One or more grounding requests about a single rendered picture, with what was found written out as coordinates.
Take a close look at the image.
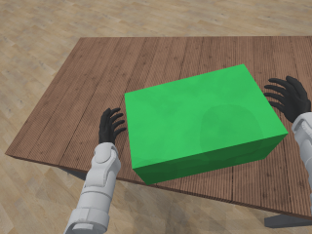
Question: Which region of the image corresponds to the carton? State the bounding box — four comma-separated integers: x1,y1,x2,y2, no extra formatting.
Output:
124,64,288,185

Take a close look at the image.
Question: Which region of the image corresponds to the right robot hand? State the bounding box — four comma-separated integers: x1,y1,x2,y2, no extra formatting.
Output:
263,75,312,123

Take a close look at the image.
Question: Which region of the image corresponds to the table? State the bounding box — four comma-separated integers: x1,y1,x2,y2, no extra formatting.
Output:
5,35,312,229

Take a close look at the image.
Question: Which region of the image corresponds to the left robot forearm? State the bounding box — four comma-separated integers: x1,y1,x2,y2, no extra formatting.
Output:
63,142,121,234

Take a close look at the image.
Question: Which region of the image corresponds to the right robot forearm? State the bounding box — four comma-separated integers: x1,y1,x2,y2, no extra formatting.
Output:
292,112,312,190

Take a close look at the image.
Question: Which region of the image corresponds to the left robot hand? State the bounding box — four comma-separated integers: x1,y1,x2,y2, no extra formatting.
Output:
98,107,127,145

